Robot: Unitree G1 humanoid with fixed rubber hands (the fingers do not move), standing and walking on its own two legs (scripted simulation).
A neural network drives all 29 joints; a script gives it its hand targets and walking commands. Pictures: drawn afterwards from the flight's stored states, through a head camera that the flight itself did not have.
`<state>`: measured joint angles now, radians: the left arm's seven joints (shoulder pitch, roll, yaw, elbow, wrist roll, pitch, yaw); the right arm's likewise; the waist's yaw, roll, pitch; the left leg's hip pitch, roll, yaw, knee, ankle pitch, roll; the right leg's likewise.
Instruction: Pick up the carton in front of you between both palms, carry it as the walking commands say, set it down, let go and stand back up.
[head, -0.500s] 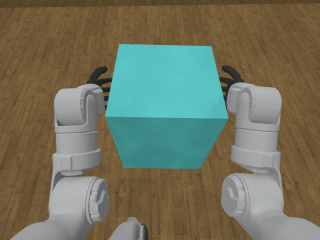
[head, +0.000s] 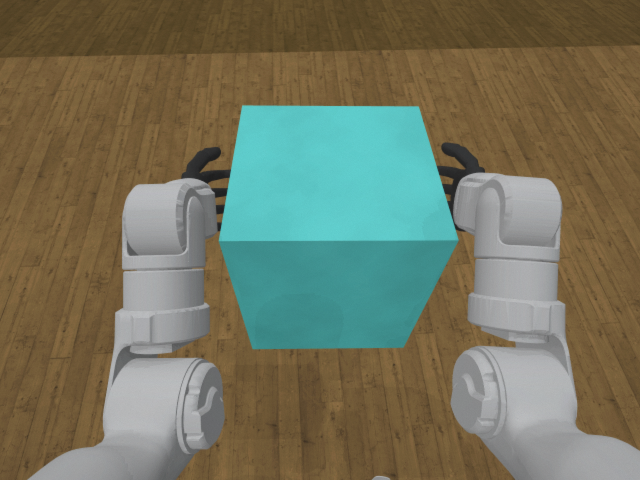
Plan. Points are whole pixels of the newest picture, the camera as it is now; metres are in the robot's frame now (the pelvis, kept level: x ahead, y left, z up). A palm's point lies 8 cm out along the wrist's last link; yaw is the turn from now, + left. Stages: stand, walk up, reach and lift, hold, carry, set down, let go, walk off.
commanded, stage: carry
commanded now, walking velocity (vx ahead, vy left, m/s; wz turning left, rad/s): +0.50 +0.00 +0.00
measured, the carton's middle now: (329, 236) +0.39 +0.01 +0.09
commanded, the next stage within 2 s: none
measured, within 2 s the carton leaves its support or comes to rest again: neither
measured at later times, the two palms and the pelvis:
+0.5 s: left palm (244, 37) +0.71 +0.15 +0.20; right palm (434, 55) +0.67 -0.14 +0.20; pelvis +0.31 +0.04 +0.06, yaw +0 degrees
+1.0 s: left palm out of the picture +0.91 +0.19 +0.26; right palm out of the picture +0.94 -0.11 +0.27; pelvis +0.54 +0.02 +0.09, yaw +2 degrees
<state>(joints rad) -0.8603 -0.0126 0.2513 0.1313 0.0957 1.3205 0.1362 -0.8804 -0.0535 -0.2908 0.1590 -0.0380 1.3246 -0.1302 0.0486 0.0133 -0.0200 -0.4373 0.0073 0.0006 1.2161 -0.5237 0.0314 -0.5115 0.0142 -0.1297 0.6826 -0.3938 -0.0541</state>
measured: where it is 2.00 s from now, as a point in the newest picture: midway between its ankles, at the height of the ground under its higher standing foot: (315, 350)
